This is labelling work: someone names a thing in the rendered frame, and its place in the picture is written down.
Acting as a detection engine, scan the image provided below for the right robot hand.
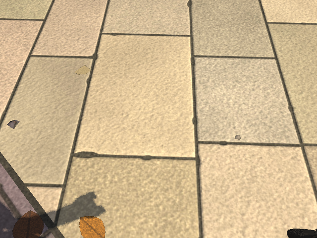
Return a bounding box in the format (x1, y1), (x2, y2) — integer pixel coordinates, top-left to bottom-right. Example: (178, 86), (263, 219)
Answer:
(287, 228), (317, 238)

